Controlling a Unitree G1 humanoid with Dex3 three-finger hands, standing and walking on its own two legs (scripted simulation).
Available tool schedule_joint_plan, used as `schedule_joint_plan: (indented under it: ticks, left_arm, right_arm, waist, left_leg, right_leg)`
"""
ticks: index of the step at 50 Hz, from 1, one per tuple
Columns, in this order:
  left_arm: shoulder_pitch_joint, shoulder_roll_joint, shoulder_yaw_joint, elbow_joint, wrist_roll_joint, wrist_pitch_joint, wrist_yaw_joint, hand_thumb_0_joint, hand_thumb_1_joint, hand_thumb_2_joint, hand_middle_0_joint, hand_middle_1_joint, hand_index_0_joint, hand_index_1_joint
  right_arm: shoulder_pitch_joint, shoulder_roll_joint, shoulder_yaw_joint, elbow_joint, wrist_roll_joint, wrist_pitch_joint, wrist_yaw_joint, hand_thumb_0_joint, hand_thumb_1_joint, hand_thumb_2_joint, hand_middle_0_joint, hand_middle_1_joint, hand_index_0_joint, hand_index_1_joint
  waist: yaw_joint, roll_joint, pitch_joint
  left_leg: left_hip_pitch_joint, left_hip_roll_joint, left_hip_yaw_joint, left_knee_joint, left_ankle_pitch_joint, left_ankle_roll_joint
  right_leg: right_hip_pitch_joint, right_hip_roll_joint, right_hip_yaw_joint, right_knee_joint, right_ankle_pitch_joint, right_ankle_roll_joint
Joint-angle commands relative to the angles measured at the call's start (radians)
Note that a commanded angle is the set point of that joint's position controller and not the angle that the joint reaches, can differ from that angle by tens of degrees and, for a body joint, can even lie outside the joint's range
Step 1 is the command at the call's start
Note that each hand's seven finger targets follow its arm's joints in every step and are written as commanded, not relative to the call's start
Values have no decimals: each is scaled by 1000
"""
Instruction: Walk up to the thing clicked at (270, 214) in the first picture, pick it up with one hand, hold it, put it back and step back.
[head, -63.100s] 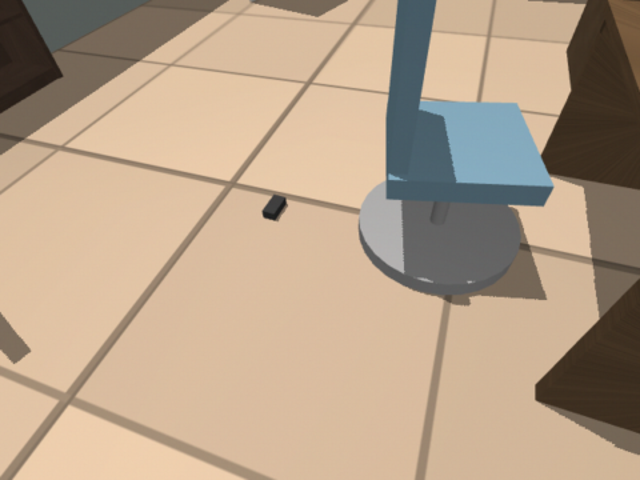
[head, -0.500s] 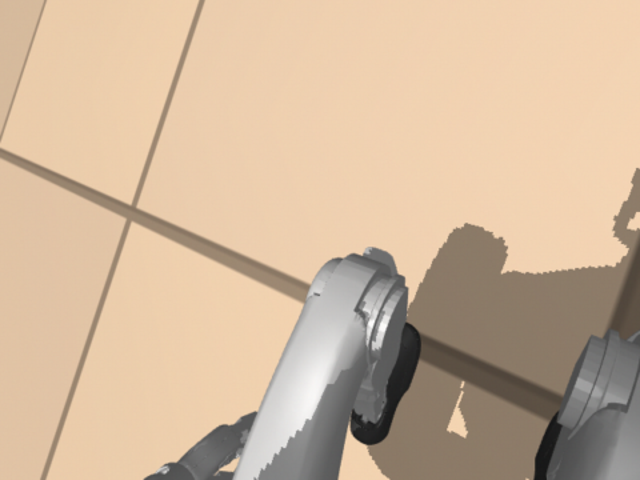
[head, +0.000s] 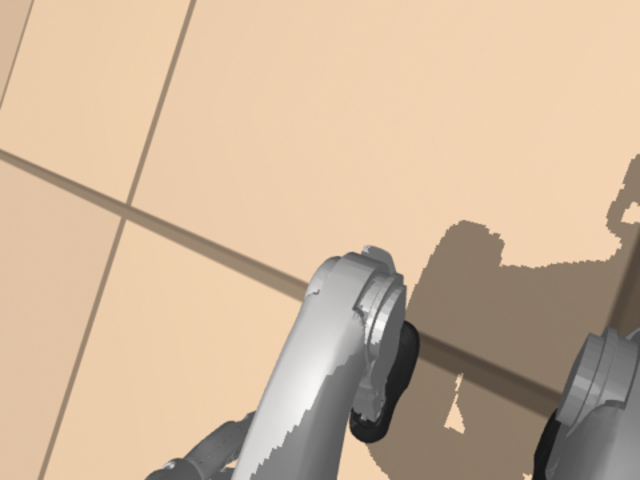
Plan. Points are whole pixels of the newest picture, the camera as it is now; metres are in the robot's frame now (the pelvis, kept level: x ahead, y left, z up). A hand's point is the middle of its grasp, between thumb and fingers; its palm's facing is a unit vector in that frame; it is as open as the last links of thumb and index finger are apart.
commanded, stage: withdraw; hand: right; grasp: from above
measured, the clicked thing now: out of the picture +0.43 -0.33 -0.28
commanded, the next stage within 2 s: home in 0.88 s
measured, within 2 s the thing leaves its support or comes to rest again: neither
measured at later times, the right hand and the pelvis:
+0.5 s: hand out of the picture +0.42 -0.36 -0.09, palm faces -0.39 +0.09 -0.92, open 13.9 cm; pelvis +0.00 +0.00 +0.04, yaw -5 degrees
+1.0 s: hand out of the picture +0.42 -0.34 -0.15, palm faces -0.39 +0.09 -0.92, open 13.7 cm; pelvis -0.01 +0.01 +0.02, yaw -6 degrees
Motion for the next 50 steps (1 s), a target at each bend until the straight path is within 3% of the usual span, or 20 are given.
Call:
schedule_joint_plan:
  ticks: [1, 2, 4, 6, 8, 9, 10, 11, 13, 16, 18, 24, 28, 32, 35, 37, 39, 44, 45, 50]
  left_arm:
    - [199, 350, 113, 5, -4, 4, 18, 0, 899, 899, -201, -300, -200, -300]
    - [189, 338, 110, 2, -8, 0, 15, 0, 900, 900, -201, -300, -200, -300]
    - [196, 345, 114, 3, -7, 1, 18, 0, 901, 901, -201, -300, -200, -300]
    - [196, 339, 130, 3, -15, 4, 17, 0, 903, 902, -200, -300, -200, -300]
    - [181, 321, 148, -12, -23, 9, 11, 0, 902, 902, -200, -300, -200, -300]
    - [200, 327, 165, 8, -25, 14, 10, 0, 903, 903, -200, -300, -200, -300]
    - [184, 306, 175, -6, -37, 15, 5, 0, 901, 902, -200, -300, -200, -300]
    - [187, 298, 190, 6, -43, 23, 2, 0, 902, 903, -200, -300, -200, -300]
    - [196, 289, 231, 14, -75, 50, 2, 0, 901, 904, -200, -300, -200, -300]
    - [203, 275, 277, 19, -120, 98, 1, 0, 901, 904, -200, -300, -200, -300]
    - [232, 265, 301, 23, -145, 128, 6, 0, 900, 903, -200, -300, -200, -300]
    - [278, 232, 325, 2, -188, 200, 64, 0, 903, 905, -200, -300, -200, -300]
    - [266, 233, 312, -28, -190, 223, 133, 0, 903, 904, -200, -300, -200, -300]
    - [236, 198, 275, -47, -176, 239, 178, 0, 901, 903, -200, -300, -200, -300]
    - [226, 188, 252, -50, -168, 248, 191, 0, 900, 903, -200, -300, -200, -300]
    - [229, 189, 241, -46, -157, 253, 195, 0, 900, 902, -200, -300, -200, -300]
    - [224, 190, 234, -43, -147, 256, 196, 0, 900, 901, -200, -300, -200, -300]
    - [252, 219, 249, -21, -119, 242, 199, 0, 900, 899, -200, -300, -200, -300]
    - [258, 213, 253, -19, -120, 239, 196, 0, 901, 899, -200, -300, -200, -300]
    - [269, 217, 302, -9, -129, 221, 182, 0, 887, 894, -200, -300, -200, -300]
  right_arm:
    - [-198, -224, -19, -89, 16, -9, -53, 0, 508, -969, 72, 1008, 90, 989]
    - [-229, -211, 6, -113, 9, -9, -50, 0, 509, -968, 77, 995, 91, 980]
    - [-230, -275, -42, -176, 4, -5, -56, 0, 511, -968, 83, 986, 92, 976]
    - [-215, -283, -65, -233, 12, 3, -55, 0, 510, -968, 92, 977, 97, 972]
    - [-195, -231, -55, -322, 20, 13, -49, 0, 516, -973, 86, 976, 88, 972]
    - [-185, -275, -104, -364, 28, 22, -52, 0, 522, -980, 84, 979, 84, 978]
    - [-182, -202, -59, -410, 35, 33, -36, 0, 524, -983, 77, 977, 76, 977]
    - [-161, -177, -56, -428, 53, 45, -21, 0, 531, -993, 77, 986, 73, 989]
    - [-122, -174, -74, -544, 68, 76, 12, 0, 534, -1002, 73, 991, 66, 998]
    - [-61, -56, -9, -595, 102, 135, 93, 0, 521, -1001, 85, 987, 75, 997]
    - [-73, 24, 45, -573, 128, 166, 165, 0, 507, -999, 86, 994, 79, 1000]
    - [-150, 167, 166, -598, 217, 162, 381, 0, 525, -1030, 80, 1035, 70, 1046]
    - [-185, 115, 169, -545, 200, 105, 467, 0, 518, -1028, 90, 1039, 80, 1049]
    - [-214, 29, 129, -527, 150, 21, 453, 0, 503, -1018, 95, 1026, 87, 1035]
    - [-232, -20, 93, -502, 93, -36, 396, 0, 492, -1005, 105, 1004, 97, 1013]
    - [-292, -29, 91, -497, 50, -61, 344, 0, 491, -1001, 107, 1000, 100, 1007]
    - [-278, -38, 74, -421, 17, -69, 289, 0, 500, -1000, 100, 1004, 97, 1008]
    - [-339, -96, 6, -462, -27, -62, 168, 0, 503, -986, 97, 996, 99, 992]
    - [-291, -84, 16, -435, -40, -46, 157, 0, 486, -972, 113, 981, 116, 978]
    - [-282, -70, -17, -635, 22, 30, 123, 0, 373, -956, 209, 857, 205, 846]
  waist:
    - [29, -508, -640]
    - [31, -535, -633]
    - [13, -558, -684]
    - [-3, -601, -738]
    - [-30, -659, -810]
    - [-45, -672, -844]
    - [-58, -697, -850]
    - [-69, -701, -864]
    - [-134, -750, -940]
    - [-159, -704, -946]
    - [-132, -589, -851]
    - [-80, -307, -758]
    - [-81, -184, -667]
    - [-124, -207, -696]
    - [-136, -287, -760]
    - [-120, -357, -791]
    - [-117, -394, -766]
    - [-125, -519, -861]
    - [-131, -555, -872]
    - [-148, -629, -1056]
  left_leg:
    - [392, -44, 116, -200, 256, 91]
    - [371, -40, 115, -186, 253, 93]
    - [383, -37, 122, -179, 273, 93]
    - [389, -33, 116, -168, 288, 99]
    - [386, -36, 108, -168, 301, 105]
    - [384, -33, 110, -168, 313, 104]
    - [361, -31, 102, -166, 310, 108]
    - [351, -32, 96, -180, 297, 109]
    - [335, -30, 76, -192, 300, 117]
    - [292, -23, 56, -220, 278, 121]
    - [266, -17, 44, -258, 225, 119]
    - [387, -12, 3, -374, 167, 112]
    - [395, -1, -22, -437, 56, 120]
    - [429, 0, -54, -427, 4, 120]
    - [405, 1, -51, -381, 33, 119]
    - [360, 0, -39, -350, 62, 119]
    - [321, -3, -30, -329, 57, 125]
    - [270, 9, 17, -285, 122, 122]
    - [272, 7, 11, -270, 135, 130]
    - [271, 20, 18, -245, 214, 129]
  right_leg:
    - [465, -32, -136, -283, 242, -24]
    - [475, -32, -138, -280, 240, -21]
    - [507, -32, -134, -284, 268, -18]
    - [553, -36, -132, -295, 290, -12]
    - [591, -35, -141, -304, 312, -5]
    - [603, -34, -143, -309, 323, -5]
    - [608, -30, -154, -313, 325, -1]
    - [609, -27, -160, -330, 309, -3]
    - [619, -22, -177, -356, 330, -3]
    - [609, -15, -192, -408, 313, -7]
    - [546, -12, -190, -436, 246, -20]
    - [463, 4, -189, -486, 172, -53]
    - [388, 20, -211, -467, 104, -59]
    - [364, 26, -239, -448, 97, -53]
    - [415, 24, -236, -444, 124, -46]
    - [454, 20, -230, -439, 137, -44]
    - [464, 21, -226, -440, 136, -39]
    - [575, 21, -227, -453, 175, -28]
    - [606, 15, -226, -452, 192, -22]
    - [714, 11, -227, -470, 264, -16]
